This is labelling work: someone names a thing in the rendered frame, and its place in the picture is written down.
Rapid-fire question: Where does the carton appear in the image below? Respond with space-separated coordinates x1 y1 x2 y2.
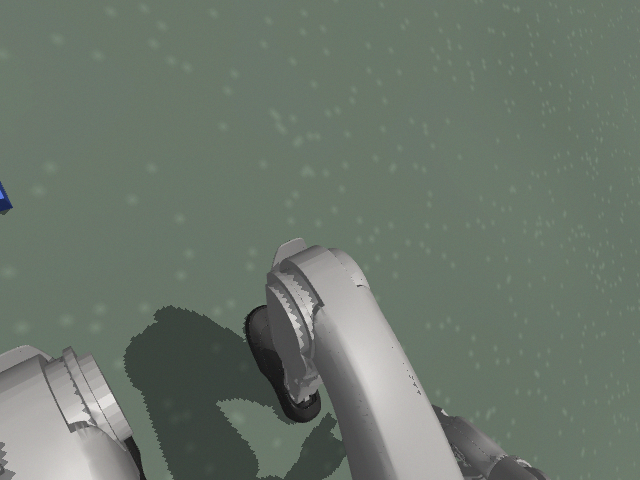
0 182 13 211

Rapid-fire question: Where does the right robot arm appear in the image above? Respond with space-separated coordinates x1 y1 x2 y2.
488 456 551 480

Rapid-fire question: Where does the right robot hand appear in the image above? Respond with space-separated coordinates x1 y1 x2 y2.
431 404 509 480

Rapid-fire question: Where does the right robot foot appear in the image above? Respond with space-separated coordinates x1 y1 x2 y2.
245 305 321 423

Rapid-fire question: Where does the left robot foot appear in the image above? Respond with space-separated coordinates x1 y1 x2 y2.
124 436 147 480

